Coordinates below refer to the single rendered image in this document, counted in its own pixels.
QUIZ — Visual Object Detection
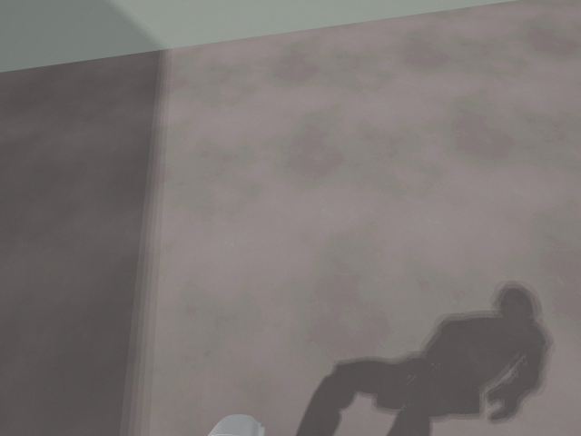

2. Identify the left robot thigh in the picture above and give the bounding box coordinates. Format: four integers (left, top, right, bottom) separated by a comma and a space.
208, 414, 265, 436

